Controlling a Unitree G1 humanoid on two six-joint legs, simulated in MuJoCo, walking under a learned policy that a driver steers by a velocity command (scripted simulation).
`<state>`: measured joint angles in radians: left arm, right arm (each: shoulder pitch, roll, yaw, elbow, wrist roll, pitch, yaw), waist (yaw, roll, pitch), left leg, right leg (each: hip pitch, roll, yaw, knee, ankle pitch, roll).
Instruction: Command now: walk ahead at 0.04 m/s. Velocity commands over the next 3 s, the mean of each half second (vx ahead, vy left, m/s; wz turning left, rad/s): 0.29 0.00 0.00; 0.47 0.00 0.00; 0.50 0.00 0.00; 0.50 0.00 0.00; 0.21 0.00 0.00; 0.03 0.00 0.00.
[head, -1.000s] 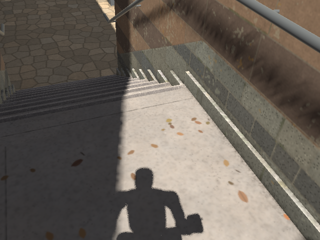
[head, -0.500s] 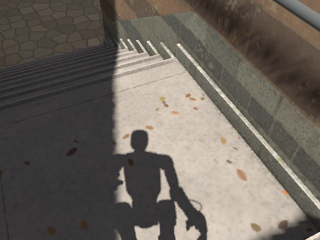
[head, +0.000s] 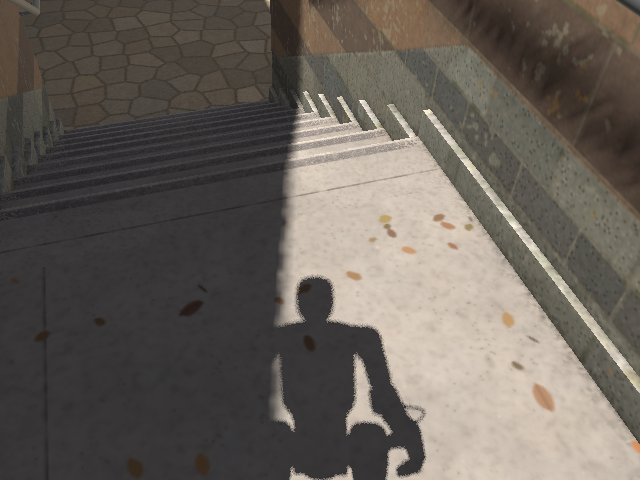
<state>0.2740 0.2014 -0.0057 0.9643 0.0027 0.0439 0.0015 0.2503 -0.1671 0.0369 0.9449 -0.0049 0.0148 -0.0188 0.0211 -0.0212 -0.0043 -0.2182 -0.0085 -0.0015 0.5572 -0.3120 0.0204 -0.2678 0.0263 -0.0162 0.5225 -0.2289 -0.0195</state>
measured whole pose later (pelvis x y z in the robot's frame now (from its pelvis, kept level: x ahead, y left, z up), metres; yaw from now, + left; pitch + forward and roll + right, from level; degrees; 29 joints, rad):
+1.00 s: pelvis +0.49 +0.08 -0.17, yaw +0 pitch +1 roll +2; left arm 0.14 0.22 0.04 1.00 0.05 -0.04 -0.01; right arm 0.38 -0.18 -0.05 1.10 -0.02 -0.10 0.01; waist -0.01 -0.05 0.10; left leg -0.19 -0.08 0.09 0.44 -0.26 0.08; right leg -0.66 -0.08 -0.01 1.03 -0.19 -0.05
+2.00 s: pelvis +1.03 +0.10 -0.16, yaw -1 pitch -1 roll +0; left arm 0.21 0.20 0.06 0.95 0.03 -0.05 -0.02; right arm 0.38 -0.18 -0.05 1.04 -0.02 -0.09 0.00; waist -0.01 -0.03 0.04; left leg -0.11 -0.08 0.09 0.30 -0.19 0.11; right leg -0.58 -0.08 0.01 1.07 -0.20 -0.06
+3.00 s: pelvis +1.21 +0.10 -0.16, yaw -1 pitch -1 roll +0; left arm 0.33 0.13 -0.02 1.11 0.00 0.00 0.04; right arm 0.36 -0.12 0.01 1.13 -0.01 -0.02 -0.04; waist 0.01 -0.01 0.00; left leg -0.14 -0.04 0.01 0.39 -0.23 0.03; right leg -0.24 0.00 -0.05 0.39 -0.14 -0.03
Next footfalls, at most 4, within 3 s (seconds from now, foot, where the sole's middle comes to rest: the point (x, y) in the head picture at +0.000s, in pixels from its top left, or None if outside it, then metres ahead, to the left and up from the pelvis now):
0.74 left None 0.51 0.15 -0.94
1.20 right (335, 430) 0.75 -0.02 -0.94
1.74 left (275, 327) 1.06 0.15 -0.94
2.26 right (329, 266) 1.30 0.00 -0.94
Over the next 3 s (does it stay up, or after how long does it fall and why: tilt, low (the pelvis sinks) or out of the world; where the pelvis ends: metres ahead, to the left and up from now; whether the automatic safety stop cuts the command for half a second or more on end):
stays up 1.21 0.10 -0.16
